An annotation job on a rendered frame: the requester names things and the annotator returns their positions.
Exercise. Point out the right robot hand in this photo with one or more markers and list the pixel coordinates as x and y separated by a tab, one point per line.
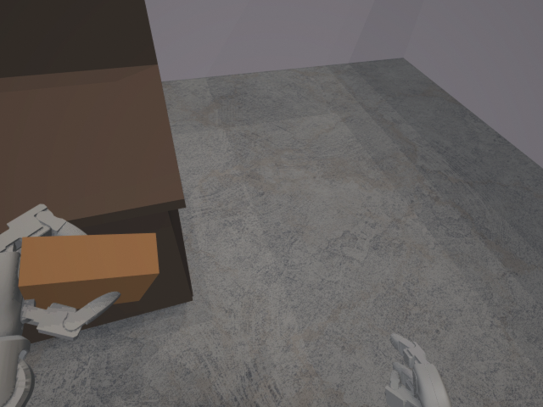
424	384

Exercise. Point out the sponge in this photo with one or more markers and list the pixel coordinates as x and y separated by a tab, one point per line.
75	270

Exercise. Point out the robot left forearm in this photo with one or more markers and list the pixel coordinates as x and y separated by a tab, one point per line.
17	379

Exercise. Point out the left robot hand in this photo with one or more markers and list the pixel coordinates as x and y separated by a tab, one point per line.
58	320

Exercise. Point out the table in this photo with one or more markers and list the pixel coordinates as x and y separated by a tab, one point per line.
84	130

